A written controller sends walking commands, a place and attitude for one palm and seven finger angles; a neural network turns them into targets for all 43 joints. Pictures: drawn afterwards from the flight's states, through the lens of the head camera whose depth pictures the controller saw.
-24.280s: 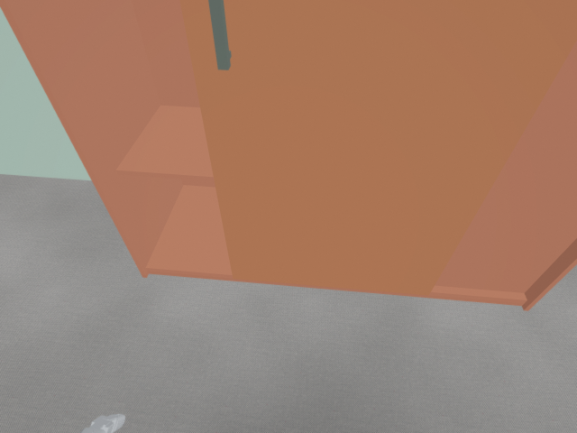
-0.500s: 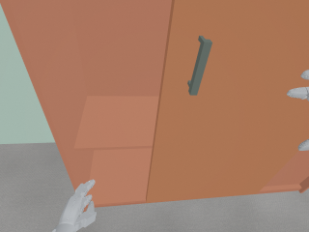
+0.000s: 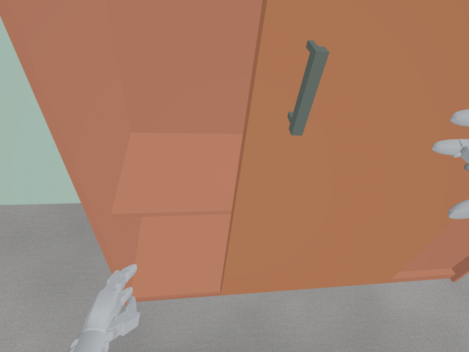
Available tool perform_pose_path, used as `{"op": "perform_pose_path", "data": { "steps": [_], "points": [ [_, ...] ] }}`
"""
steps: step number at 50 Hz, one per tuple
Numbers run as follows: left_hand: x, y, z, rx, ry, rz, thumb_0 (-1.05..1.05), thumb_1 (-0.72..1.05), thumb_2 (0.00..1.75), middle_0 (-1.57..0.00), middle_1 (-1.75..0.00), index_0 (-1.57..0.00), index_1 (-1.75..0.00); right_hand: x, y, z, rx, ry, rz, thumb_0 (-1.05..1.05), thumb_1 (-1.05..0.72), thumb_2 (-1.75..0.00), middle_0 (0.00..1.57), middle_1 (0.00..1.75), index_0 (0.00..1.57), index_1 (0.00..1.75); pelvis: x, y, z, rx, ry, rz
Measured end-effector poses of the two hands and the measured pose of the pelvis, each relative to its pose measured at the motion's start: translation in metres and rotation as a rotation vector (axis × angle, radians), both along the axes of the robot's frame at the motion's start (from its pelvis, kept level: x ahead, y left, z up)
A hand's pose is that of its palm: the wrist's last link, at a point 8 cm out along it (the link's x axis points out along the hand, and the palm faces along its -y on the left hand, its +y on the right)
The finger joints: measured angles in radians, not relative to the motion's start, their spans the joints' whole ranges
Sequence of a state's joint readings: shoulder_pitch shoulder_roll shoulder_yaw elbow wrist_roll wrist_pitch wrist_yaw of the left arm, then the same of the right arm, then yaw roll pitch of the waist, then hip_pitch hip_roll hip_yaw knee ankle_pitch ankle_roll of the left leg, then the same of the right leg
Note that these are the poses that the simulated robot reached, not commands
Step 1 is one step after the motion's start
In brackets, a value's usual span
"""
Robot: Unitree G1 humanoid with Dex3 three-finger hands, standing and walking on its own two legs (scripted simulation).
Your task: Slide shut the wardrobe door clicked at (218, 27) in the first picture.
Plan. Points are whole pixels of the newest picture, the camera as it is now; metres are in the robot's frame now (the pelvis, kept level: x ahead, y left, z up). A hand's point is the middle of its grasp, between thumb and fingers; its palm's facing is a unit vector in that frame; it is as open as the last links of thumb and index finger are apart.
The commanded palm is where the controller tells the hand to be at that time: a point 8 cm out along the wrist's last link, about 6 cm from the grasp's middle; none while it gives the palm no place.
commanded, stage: move the hooked fingers beside the handle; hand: right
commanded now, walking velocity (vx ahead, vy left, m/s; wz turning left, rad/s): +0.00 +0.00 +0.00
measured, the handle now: (303, 89) +0.50 -0.12 +0.24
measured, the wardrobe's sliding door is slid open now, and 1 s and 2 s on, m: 0.37 0.37 0.37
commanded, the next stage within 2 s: none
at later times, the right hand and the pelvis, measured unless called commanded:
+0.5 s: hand (417, 154) +0.31 -0.23 +0.25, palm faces -0.10 +0.99 -0.14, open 14.0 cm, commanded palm +0.30 -0.29 +0.26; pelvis +0.01 -0.01 +0.00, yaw +0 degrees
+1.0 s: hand (388, 127) +0.38 -0.22 +0.25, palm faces +0.00 +1.00 -0.08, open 13.9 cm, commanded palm +0.35 -0.26 +0.25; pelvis +0.02 +0.00 +0.00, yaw +1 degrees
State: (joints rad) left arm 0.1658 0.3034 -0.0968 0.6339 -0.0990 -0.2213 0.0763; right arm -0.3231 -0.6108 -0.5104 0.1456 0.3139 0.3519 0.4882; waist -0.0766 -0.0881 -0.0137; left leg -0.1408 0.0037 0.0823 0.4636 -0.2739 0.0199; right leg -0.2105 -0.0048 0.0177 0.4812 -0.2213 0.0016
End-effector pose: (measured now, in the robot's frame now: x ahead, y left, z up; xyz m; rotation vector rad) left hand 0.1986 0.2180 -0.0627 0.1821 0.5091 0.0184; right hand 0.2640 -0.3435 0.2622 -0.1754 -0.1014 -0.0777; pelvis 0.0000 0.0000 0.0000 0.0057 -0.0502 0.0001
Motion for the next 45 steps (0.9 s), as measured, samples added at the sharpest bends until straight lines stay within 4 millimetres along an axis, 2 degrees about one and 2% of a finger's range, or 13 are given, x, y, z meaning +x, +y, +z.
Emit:
{"op": "perform_pose_path", "data": {
  "steps": [4, 7, 12, 16, 19, 21, 25, 29, 32, 34, 38, 42, 45],
  "points": [
    [0.001, -0.004, -0.002, -0.006, 0.009, 0.0, 0.02, 0.9, 0.89, -0.2, -0.3, -0.2, -0.3, -0.001, 0.023, -0.016, -0.006, 0.032, 0.113, -0.01, 0.5, -0.3, 0.3, 1.2, 0.3, 1.2, 0.002, -0.003, 0.0, 0.0, 0.002, 0.007],
    [0.002, -0.008, 0.002, -0.006, -0.007, -0.001, 0.02, 0.9, 0.89, -0.2, -0.3, -0.2, -0.3, -0.007, 0.031, -0.005, -0.01, -0.057, 0.164, -0.01, 0.5, -0.3, 0.3, 1.2, 0.31, 1.2, 0.008, -0.004, 0.001, 0.0, -0.007, 0.011],
    [0.005, -0.011, 0.006, -0.006, -0.019, -0.015, 0.02, 0.9, 0.89, -0.2, -0.3, -0.2, -0.3, -0.008, 0.007, 0.016, 0.031, -0.152, 0.073, -0.01, 0.5, -0.3, 0.31, 1.2, 0.31, 1.2, 0.01, -0.002, 0.001, 0.001, -0.015, 0.006],
    [0.006, -0.01, 0.002, -0.005, -0.001, -0.019, 0.02, 0.9, 0.89, -0.2, -0.3, -0.2, -0.3, 0.004, -0.002, 0.002, 0.038, -0.031, 0.008, -0.01, 0.5, -0.29, 0.3, 1.2, 0.31, 1.2, 0.004, -0.004, 0.0, 0.002, -0.007, -0.004],
    [0.005, -0.009, -0.003, 0.002, 0.02, -0.019, 0.02, 0.9, 0.89, -0.2, -0.3, -0.2, -0.3, 0.016, 0.015, -0.016, 0.03, 0.05, 0.065, -0.01, 0.5, -0.3, 0.3, 1.2, 0.3, 1.2, 0.001, -0.006, 0.0, 0.001, 0.002, -0.011],
    [0.004, -0.009, -0.004, 0.007, 0.026, -0.016, 0.02, 0.9, 0.89, -0.2, -0.3, -0.2, -0.3, 0.023, 0.032, -0.021, 0.026, 0.042, 0.128, -0.01, 0.5, -0.3, 0.3, 1.2, 0.3, 1.2, 0.002, -0.007, 0.001, 0.0, 0.004, -0.009],
    [0.002, -0.011, -0.001, 0.004, 0.013, 0.001, 0.02, 0.9, 0.89, -0.2, -0.3, -0.2, -0.3, 0.033, 0.056, -0.005, 0.033, -0.084, 0.199, -0.01, 0.5, -0.3, 0.3, 1.2, 0.31, 1.2, 0.007, -0.007, 0.001, -0.002, 0.0, 0.005],
    [-0.001, -0.009, -0.001, -0.01, 0.02, 0.025, 0.02, 0.9, 0.89, -0.2, -0.3, -0.2, -0.3, 0.049, 0.045, 0.009, 0.082, -0.111, 0.133, -0.01, 0.5, -0.3, 0.31, 1.2, 0.31, 1.2, 0.011, -0.004, 0.001, -0.005, 0.003, 0.016],
    [-0.005, -0.003, -0.005, -0.02, 0.046, 0.041, 0.02, 0.9, 0.89, -0.2, -0.3, -0.2, -0.3, 0.06, 0.031, 0.002, 0.089, -0.016, 0.06, -0.01, 0.5, -0.3, 0.31, 1.2, 0.31, 1.2, 0.011, -0.003, 0.001, -0.006, 0.013, 0.02],
    [-0.007, 0.001, -0.009, -0.02, 0.067, 0.049, 0.02, 0.9, 0.89, -0.2, -0.3, -0.2, -0.3, 0.062, 0.03, -0.008, 0.067, 0.048, 0.043, -0.01, 0.5, -0.3, 0.3, 1.2, 0.31, 1.2, 0.011, -0.004, 0.001, -0.006, 0.02, 0.019],
    [-0.01, 0.007, -0.015, 0.004, 0.103, 0.048, 0.02, 0.9, 0.89, -0.2, -0.3, -0.2, -0.3, 0.062, 0.05, -0.02, 0.047, 0.048, 0.113, -0.01, 0.5, -0.3, 0.3, 1.2, 0.3, 1.2, 0.012, -0.004, 0.001, -0.006, 0.022, 0.01],
    [-0.007, 0.008, -0.013, 0.019, 0.097, 0.048, 0.02, 0.9, 0.89, -0.2, -0.3, -0.2, -0.3, 0.064, 0.073, -0.009, 0.068, -0.073, 0.182, -0.01, 0.5, -0.3, 0.3, 1.2, 0.3, 1.2, 0.017, -0.003, 0.001, -0.007, 0.014, 0.012],
    [-0.003, 0.007, -0.01, 0.011, 0.081, 0.052, 0.02, 0.9, 0.89, -0.2, -0.3, -0.2, -0.3, 0.073, 0.075, 0.0, 0.094, -0.097, 0.163, -0.01, 0.5, -0.3, 0.3, 1.2, 0.31, 1.2, 0.018, -0.001, 0.001, -0.008, 0.01, 0.014]
  ]
}}
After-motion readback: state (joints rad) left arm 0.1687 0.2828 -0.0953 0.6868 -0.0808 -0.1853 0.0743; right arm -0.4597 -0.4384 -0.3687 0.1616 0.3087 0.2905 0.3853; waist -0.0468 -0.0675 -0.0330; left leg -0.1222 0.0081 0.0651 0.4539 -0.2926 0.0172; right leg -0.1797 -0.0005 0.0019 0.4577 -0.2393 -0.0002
